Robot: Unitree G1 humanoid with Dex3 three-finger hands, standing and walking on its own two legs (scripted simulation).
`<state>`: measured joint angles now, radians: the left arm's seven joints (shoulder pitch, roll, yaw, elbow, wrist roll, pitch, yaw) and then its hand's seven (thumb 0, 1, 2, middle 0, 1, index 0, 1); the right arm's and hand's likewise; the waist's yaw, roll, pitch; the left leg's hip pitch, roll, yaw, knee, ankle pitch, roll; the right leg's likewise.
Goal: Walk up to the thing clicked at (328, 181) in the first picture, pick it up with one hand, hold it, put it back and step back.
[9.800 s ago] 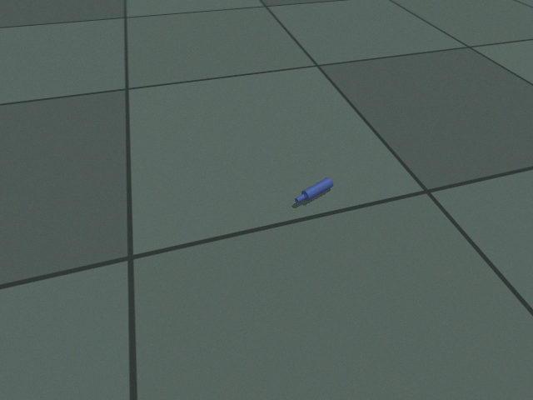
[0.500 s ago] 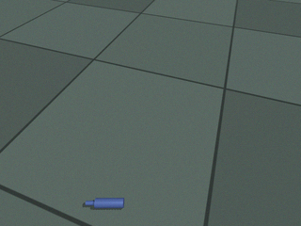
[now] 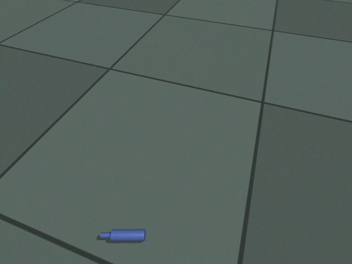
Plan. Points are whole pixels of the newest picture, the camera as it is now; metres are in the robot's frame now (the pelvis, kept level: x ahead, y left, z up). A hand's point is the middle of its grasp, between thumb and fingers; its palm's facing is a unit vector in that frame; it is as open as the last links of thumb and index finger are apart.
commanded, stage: walk up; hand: left
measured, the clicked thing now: (122, 235) +0.41 +0.28 -0.75
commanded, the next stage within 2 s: stand in 0.14 s
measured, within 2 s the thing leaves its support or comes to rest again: neither
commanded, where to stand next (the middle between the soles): +0.03 +0.01 m, yaw +1 degrees
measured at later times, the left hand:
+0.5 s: hand out of the picture +0.06 +0.23 -0.15, palm faces -0.03 -0.94 -0.34, open 7.3 cm
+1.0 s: hand out of the picture +0.03 +0.23 -0.15, palm faces -0.02 -0.94 -0.34, open 7.3 cm
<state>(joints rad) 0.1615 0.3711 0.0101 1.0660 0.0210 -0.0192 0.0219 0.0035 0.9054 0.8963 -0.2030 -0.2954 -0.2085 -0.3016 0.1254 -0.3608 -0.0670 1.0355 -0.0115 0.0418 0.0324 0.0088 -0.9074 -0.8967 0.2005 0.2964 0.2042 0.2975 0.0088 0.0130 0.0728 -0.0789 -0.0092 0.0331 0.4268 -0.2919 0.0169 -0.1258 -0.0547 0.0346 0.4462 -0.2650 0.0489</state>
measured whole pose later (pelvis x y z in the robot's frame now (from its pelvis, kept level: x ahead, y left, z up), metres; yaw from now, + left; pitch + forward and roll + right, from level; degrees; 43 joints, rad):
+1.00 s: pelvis -0.03 -0.02 +0.01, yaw +0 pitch -3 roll +0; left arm 0.13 0.35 0.00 1.12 0.01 0.00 -0.01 0.00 0.91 0.90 -0.20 -0.30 -0.21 -0.30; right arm 0.14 -0.35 -0.02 1.13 -0.01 -0.01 0.02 0.01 -0.91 -0.90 0.20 0.30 0.20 0.30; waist 0.00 0.01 0.06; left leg -0.08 0.03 0.01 0.31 -0.18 -0.02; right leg -0.12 -0.02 0.01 0.32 -0.15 0.02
